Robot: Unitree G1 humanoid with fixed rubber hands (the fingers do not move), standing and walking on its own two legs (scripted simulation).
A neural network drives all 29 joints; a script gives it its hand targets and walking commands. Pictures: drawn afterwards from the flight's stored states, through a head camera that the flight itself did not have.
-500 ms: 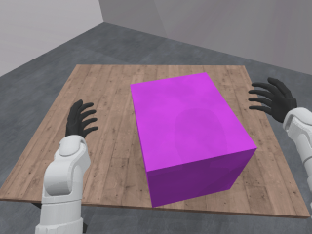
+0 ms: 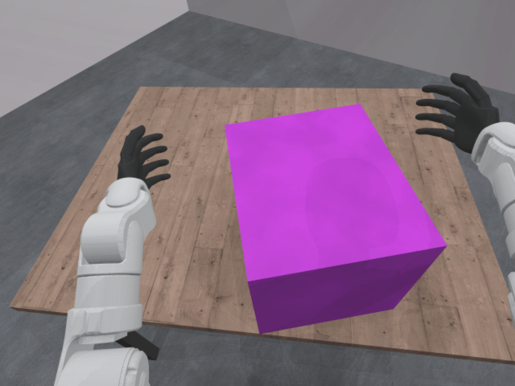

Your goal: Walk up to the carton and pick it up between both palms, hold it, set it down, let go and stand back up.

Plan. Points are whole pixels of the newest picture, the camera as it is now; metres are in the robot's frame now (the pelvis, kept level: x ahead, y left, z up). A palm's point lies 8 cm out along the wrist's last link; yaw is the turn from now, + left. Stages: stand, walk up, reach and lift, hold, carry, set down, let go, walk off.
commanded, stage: reach and lift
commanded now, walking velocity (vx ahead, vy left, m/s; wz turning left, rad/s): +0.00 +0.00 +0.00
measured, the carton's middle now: (310, 218) +0.42 -0.03 +0.00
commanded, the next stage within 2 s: none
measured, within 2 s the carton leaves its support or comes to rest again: neither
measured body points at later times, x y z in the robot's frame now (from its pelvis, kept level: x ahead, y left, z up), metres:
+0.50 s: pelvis +0.00 +0.01 -0.01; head +0.07 -0.03 +0.44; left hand +0.38 +0.20 +0.06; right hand +0.46 -0.24 +0.06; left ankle -0.05 +0.13 -0.74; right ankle +0.04 -0.09 -0.74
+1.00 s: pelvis -0.01 -0.02 -0.01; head +0.07 -0.04 +0.43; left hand +0.38 +0.18 +0.05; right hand +0.47 -0.21 +0.05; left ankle -0.05 +0.13 -0.74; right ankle +0.04 -0.09 -0.74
